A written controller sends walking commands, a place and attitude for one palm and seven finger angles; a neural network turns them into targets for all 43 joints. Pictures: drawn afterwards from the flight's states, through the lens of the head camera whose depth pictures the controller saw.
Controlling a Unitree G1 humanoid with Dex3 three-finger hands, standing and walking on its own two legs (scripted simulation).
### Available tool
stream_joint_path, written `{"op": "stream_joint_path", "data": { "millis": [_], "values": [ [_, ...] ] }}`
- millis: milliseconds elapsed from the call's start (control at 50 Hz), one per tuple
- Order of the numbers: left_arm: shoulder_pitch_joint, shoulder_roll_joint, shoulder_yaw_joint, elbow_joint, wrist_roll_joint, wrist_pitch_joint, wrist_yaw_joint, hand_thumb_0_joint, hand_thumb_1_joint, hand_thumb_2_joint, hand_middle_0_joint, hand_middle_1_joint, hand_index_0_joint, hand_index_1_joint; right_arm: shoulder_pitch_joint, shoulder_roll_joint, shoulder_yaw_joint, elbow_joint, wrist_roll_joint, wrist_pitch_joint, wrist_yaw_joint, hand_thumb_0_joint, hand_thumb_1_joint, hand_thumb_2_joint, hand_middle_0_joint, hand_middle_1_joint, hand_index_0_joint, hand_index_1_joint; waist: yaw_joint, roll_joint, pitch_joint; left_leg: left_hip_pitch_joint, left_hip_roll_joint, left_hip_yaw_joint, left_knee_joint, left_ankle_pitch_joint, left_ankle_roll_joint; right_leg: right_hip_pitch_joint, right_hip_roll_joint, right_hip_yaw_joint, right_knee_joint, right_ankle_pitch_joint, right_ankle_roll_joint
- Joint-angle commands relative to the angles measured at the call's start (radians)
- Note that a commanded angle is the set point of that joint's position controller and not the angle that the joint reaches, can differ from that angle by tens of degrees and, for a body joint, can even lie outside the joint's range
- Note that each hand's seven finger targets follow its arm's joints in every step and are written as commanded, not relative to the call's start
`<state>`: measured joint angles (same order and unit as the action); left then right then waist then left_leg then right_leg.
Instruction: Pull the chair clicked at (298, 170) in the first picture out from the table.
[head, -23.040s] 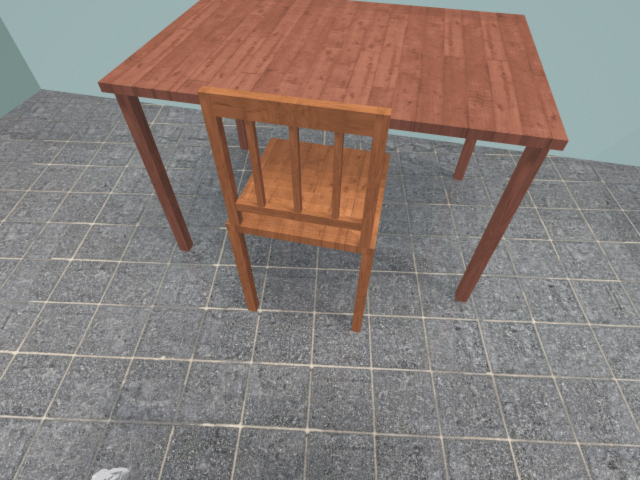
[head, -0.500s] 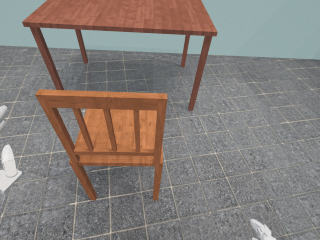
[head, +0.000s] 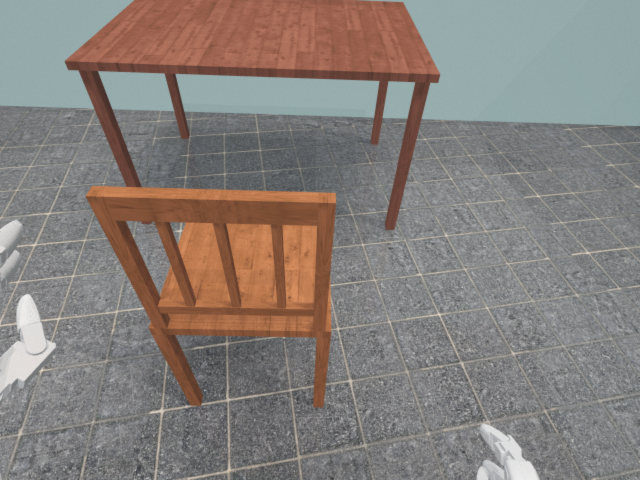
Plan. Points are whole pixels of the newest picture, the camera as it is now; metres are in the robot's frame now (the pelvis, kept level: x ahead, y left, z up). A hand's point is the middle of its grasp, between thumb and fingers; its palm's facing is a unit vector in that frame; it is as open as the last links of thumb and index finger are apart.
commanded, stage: stop stepping back and stand still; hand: left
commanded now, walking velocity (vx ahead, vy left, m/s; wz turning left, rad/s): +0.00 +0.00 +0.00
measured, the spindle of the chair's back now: (228, 266) +0.51 +0.20 -0.10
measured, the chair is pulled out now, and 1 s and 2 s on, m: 0.60 0.60 0.60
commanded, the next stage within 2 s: let the arm hang, fingers relaxed in 0.40 s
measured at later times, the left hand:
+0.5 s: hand (60, 327) +0.22 +0.27 +0.15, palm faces +0.38 -0.80 -0.47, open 7.4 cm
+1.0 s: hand out of the picture -0.03 +0.18 -0.17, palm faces +0.04 -0.97 -0.23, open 7.1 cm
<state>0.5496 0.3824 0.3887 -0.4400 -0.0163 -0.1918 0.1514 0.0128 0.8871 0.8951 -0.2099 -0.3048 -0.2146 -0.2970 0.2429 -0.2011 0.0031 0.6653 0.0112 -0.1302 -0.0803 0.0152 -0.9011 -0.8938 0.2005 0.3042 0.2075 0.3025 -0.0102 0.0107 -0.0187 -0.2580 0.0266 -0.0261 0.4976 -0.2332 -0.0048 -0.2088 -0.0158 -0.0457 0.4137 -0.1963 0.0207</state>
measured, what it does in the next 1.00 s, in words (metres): stands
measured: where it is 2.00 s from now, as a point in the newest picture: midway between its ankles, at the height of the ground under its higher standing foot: outside the picture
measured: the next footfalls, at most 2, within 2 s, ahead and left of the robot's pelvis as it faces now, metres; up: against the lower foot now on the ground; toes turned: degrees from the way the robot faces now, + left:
none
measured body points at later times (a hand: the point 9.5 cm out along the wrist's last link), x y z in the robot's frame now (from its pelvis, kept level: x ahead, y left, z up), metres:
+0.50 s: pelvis +0.02 +0.00 +0.00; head +0.04 +0.01 +0.45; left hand +0.20 +0.31 +0.17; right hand +0.19 -0.23 -0.08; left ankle +0.02 +0.12 -0.74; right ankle +0.02 -0.14 -0.74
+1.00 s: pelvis +0.00 -0.01 +0.00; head +0.03 +0.00 +0.45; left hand -0.03 +0.23 -0.15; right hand -0.02 -0.25 -0.15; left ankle +0.02 +0.12 -0.74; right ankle +0.02 -0.13 -0.74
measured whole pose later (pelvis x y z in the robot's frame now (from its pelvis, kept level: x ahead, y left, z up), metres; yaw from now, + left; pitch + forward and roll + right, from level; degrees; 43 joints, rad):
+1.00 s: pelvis +0.00 -0.01 +0.00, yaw +2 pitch +0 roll -1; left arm 0.36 0.22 0.00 1.01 0.02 0.04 0.03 -0.02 0.96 0.89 -0.20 -0.30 -0.20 -0.29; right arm 0.38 -0.18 0.00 1.01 -0.02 0.03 -0.02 0.01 -0.92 -0.89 0.20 0.30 0.20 0.30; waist 0.00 0.00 0.06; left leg -0.26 0.02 -0.06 0.49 -0.23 -0.02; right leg -0.21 -0.03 -0.08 0.45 -0.23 0.00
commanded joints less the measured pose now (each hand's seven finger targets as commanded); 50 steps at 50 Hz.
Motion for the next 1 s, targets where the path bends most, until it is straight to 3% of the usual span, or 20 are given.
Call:
{"op": "stream_joint_path", "data": {
  "millis": [0, 120, 140, 180, 340, 360, 460, 480, 500, 520, 580, 600, 620, 680, 740, 780, 820, 840, 900, 980],
  "values": [
    [-0.033, 0.192, 0.140, -0.213, -0.013, -0.064, 0.021, 0.000, 0.900, 0.900, -0.200, -0.300, -0.200, -0.300, -0.108, -0.116, -0.048, -0.168, 0.008, -0.057, -0.009, 0.000, -0.900, -0.900, 0.200, 0.300, 0.200, 0.300, 0.002, 0.051, -0.027, -0.042, 0.071, -0.083, -0.163, 0.015, 0.050, 0.095, -0.068, 0.076, -0.065, 0.064, -0.030],
    [0.016, 0.202, 0.148, -0.260, -0.021, -0.072, 0.020, 0.000, 0.900, 0.900, -0.200, -0.300, -0.200, -0.300, -0.105, -0.118, -0.054, -0.177, 0.010, -0.054, -0.007, 0.000, -0.900, -0.900, 0.200, 0.300, 0.200, 0.300, 0.003, 0.093, -0.089, 0.025, 0.086, -0.075, -0.150, 0.240, 0.036, 0.157, -0.069, 0.044, -0.029, 0.221, -0.028],
    [0.026, 0.220, 0.162, -0.255, -0.024, -0.072, 0.016, 0.000, 0.900, 0.900, -0.200, -0.300, -0.200, -0.300, -0.098, -0.113, -0.057, -0.167, 0.017, -0.053, -0.005, 0.000, -0.900, -0.900, 0.200, 0.300, 0.200, 0.300, 0.003, 0.092, -0.087, 0.028, 0.084, -0.062, -0.143, 0.258, 0.037, 0.164, -0.073, 0.034, -0.040, 0.244, -0.026],
    [0.035, 0.200, 0.148, -0.258, -0.029, -0.070, 0.018, 0.000, 0.900, 0.900, -0.200, -0.300, -0.200, -0.300, -0.099, -0.118, -0.056, -0.177, 0.013, -0.046, -0.008, 0.000, -0.900, -0.900, 0.200, 0.300, 0.200, 0.300, -0.001, 0.065, -0.092, 0.046, 0.082, -0.065, -0.140, 0.295, 0.026, 0.161, -0.071, 0.039, -0.030, 0.263, -0.030],
    [0.020, 0.218, 0.157, -0.233, -0.037, -0.060, 0.017, 0.000, 0.900, 0.900, -0.200, -0.300, -0.200, -0.300, -0.103, -0.113, -0.057, -0.173, 0.018, -0.021, -0.009, 0.000, -0.900, -0.900, 0.200, 0.300, 0.200, 0.300, -0.002, 0.044, -0.079, 0.048, 0.072, -0.044, -0.126, 0.244, 0.028, 0.161, -0.086, 0.049, -0.074, 0.265, -0.028],
    [0.016, 0.195, 0.140, -0.234, -0.037, -0.058, 0.019, 0.000, 0.900, 0.900, -0.200, -0.300, -0.200, -0.300, -0.105, -0.117, -0.055, -0.183, 0.014, -0.020, -0.010, 0.000, -0.900, -0.900, 0.200, 0.300, 0.200, 0.300, -0.007, 0.044, -0.082, 0.052, 0.069, -0.048, -0.128, 0.246, 0.024, 0.164, -0.084, 0.059, -0.066, 0.266, -0.032],
    [-0.003, 0.197, 0.135, -0.247, -0.036, -0.053, 0.022, 0.000, 0.900, 0.900, -0.200, -0.300, -0.200, -0.300, -0.113, -0.117, -0.053, -0.188, 0.014, -0.013, -0.010, 0.000, -0.900, -0.900, 0.200, 0.300, 0.200, 0.300, -0.006, 0.056, -0.067, 0.050, 0.069, -0.049, -0.137, 0.224, 0.025, 0.157, -0.083, 0.062, -0.076, 0.244, -0.031],
    [-0.060, -0.008, -0.284, 0.521, 0.073, 0.098, -0.121, 0.000, 0.900, 0.900, -0.200, -0.300, -0.200, -0.300, -0.117, -0.230, -0.084, 0.016, -0.001, -0.045, 0.092, 0.000, -0.900, -0.900, 0.200, 0.300, 0.200, 0.300, -0.034, 0.040, 0.026, -0.034, 0.061, -0.063, 0.022, 0.392, 0.035, -0.021, -0.107, 0.001, 0.094, 0.342, -0.038],
    [-0.059, -0.076, -0.277, 0.561, 0.054, 0.174, -0.139, 0.000, 0.900, 0.900, -0.200, -0.300, -0.200, -0.300, -0.031, -0.142, -0.072, 0.031, -0.002, 0.017, 0.091, 0.000, -0.900, -0.900, 0.200, 0.300, 0.200, 0.300, -0.016, 0.023, -0.084, 0.017, 0.062, -0.050, 0.008, 0.413, 0.026, -0.010, -0.102, 0.026, 0.061, 0.254, -0.036],
    [-0.082, -0.105, -0.300, 0.602, 0.048, 0.189, -0.141, 0.000, 0.900, 0.900, -0.200, -0.300, -0.200, -0.300, -0.025, -0.119, -0.056, 0.024, -0.014, 0.039, 0.088, 0.000, -0.900, -0.900, 0.200, 0.300, 0.200, 0.300, -0.005, 0.016, -0.094, -0.011, 0.084, -0.084, -0.015, 0.293, 0.041, -0.025, -0.095, 0.019, 0.061, 0.113, -0.033],
    [-0.191, -0.077, -0.320, 0.764, 0.052, 0.196, -0.134, 0.000, 0.900, 0.900, -0.200, -0.300, -0.200, -0.300, -0.013, -0.124, -0.041, 0.017, -0.034, 0.084, 0.083, 0.000, -0.900, -0.900, 0.200, 0.300, 0.200, 0.300, 0.004, -0.177, -0.038, -0.064, 0.060, -0.115, -0.017, 0.237, 0.057, 0.015, -0.094, 0.048, 0.050, 0.106, -0.050],
    [-0.211, -0.068, -0.322, 0.824, 0.051, 0.198, -0.133, 0.000, 0.900, 0.900, -0.200, -0.300, -0.200, -0.300, -0.010, -0.133, -0.040, 0.026, -0.037, 0.095, 0.081, 0.000, -0.900, -0.900, 0.200, 0.300, 0.200, 0.300, 0.005, -0.196, -0.038, -0.048, 0.049, -0.113, -0.016, 0.236, 0.054, 0.017, -0.103, 0.055, 0.048, 0.104, -0.062],
    [-0.223, -0.059, -0.327, 0.888, 0.049, 0.201, -0.131, 0.000, 0.900, 0.900, -0.200, -0.300, -0.200, -0.300, -0.009, -0.135, -0.038, 0.041, -0.037, 0.103, 0.079, 0.000, -0.900, -0.900, 0.200, 0.300, 0.200, 0.300, 0.007, -0.175, -0.038, -0.027, 0.044, -0.112, -0.028, 0.249, 0.054, 0.020, -0.103, 0.057, 0.044, 0.105, -0.064],
    [-0.230, -0.045, -0.349, 1.071, 0.041, 0.207, -0.126, 0.000, 0.900, 0.900, -0.200, -0.300, -0.200, -0.300, -0.005, -0.129, -0.022, 0.106, -0.035, 0.110, 0.072, 0.000, -0.900, -0.900, 0.200, 0.300, 0.200, 0.300, 0.020, 0.008, -0.012, -0.021, 0.044, -0.103, -0.068, 0.261, 0.050, 0.049, -0.088, 0.061, 0.033, 0.086, -0.055],
    [-0.215, -0.044, -0.367, 1.211, 0.035, 0.204, -0.125, 0.000, 0.900, 0.900, -0.200, -0.300, -0.200, -0.300, 0.025, -0.106, -0.012, 0.172, -0.027, 0.116, 0.065, 0.000, -0.900, -0.900, 0.200, 0.300, 0.200, 0.300, 0.022, 0.093, 0.048, -0.036, 0.038, -0.094, -0.092, 0.157, 0.047, 0.045, -0.082, 0.061, -0.017, 0.033, -0.058],
    [-0.184, -0.085, -0.349, 1.259, 0.036, 0.203, -0.120, 0.000, 0.900, 0.900, -0.200, -0.300, -0.200, -0.300, 0.063, -0.073, -0.017, 0.202, -0.035, 0.119, 0.059, 0.000, -0.900, -0.900, 0.200, 0.300, 0.200, 0.300, 0.019, 0.167, 0.019, -0.032, 0.039, -0.095, -0.098, 0.095, 0.045, 0.060, -0.084, 0.056, -0.029, 0.011, -0.065],
    [-0.181, -0.084, -0.358, 1.301, 0.032, 0.202, -0.122, 0.000, 0.900, 0.900, -0.200, -0.300, -0.200, -0.300, 0.090, -0.058, -0.022, 0.226, -0.033, 0.123, 0.058, 0.000, -0.900, -0.900, 0.200, 0.300, 0.200, 0.300, 0.019, 0.149, 0.015, -0.038, 0.037, -0.094, -0.104, 0.036, 0.044, 0.060, -0.085, 0.054, -0.038, -0.015, -0.069],
    [-0.194, -0.088, -0.363, 1.320, 0.031, 0.203, -0.123, 0.000, 0.900, 0.900, -0.200, -0.300, -0.200, -0.300, 0.103, -0.055, -0.023, 0.237, -0.031, 0.130, 0.056, 0.000, -0.900, -0.900, 0.200, 0.300, 0.200, 0.300, 0.015, 0.074, 0.062, -0.047, 0.044, -0.099, -0.114, 0.006, 0.049, 0.034, -0.075, 0.044, -0.056, -0.036, -0.071],
    [-0.182, -0.093, -0.371, 1.367, 0.027, 0.202, -0.125, 0.000, 0.900, 0.900, -0.200, -0.300, -0.200, -0.300, 0.146, -0.064, -0.024, 0.271, -0.029, 0.126, 0.056, 0.000, -0.900, -0.900, 0.200, 0.300, 0.200, 0.300, 0.014, 0.056, 0.042, -0.041, 0.050, -0.104, -0.121, 0.001, 0.050, 0.036, -0.083, 0.046, -0.052, -0.052, -0.072],
    [-0.169, -0.098, -0.379, 1.417, 0.026, 0.202, -0.123, 0.000, 0.900, 0.900, -0.200, -0.300, -0.200, -0.300, 0.184, -0.054, -0.022, 0.306, -0.028, 0.130, 0.055, 0.000, -0.900, -0.900, 0.200, 0.300, 0.200, 0.300, 0.013, -0.008, 0.084, -0.051, 0.044, -0.094, -0.120, -0.033, 0.050, 0.000, -0.088, 0.051, -0.067, -0.107, -0.077]
  ]
}}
